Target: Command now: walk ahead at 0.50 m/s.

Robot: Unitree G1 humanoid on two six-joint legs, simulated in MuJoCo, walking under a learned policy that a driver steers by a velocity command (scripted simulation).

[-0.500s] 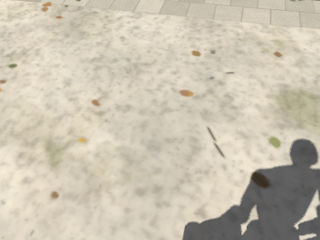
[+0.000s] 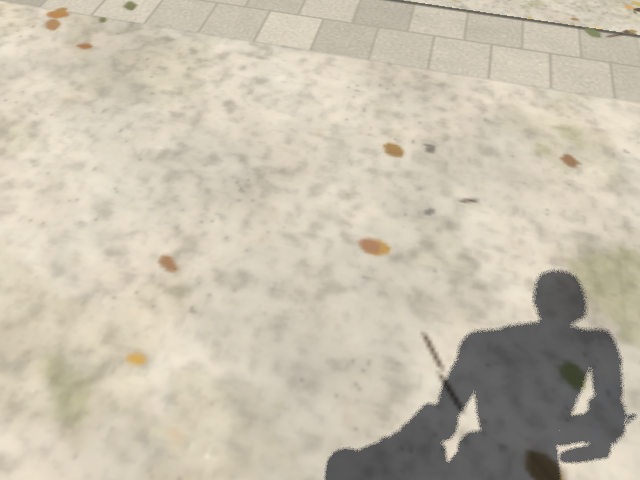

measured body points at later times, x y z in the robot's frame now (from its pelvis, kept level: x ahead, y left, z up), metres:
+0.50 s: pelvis +0.28 -0.06 -0.01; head +0.31 -0.06 +0.44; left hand +0.46 +0.19 -0.11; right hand +0.26 -0.32 -0.16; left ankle +0.10 +0.08 -0.66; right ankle +0.37 -0.15 -0.74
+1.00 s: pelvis +0.52 -0.01 -0.02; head +0.56 +0.01 +0.43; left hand +0.50 +0.27 -0.16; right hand +0.76 -0.21 -0.12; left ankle +0.62 +0.09 -0.74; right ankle +0.38 -0.16 -0.70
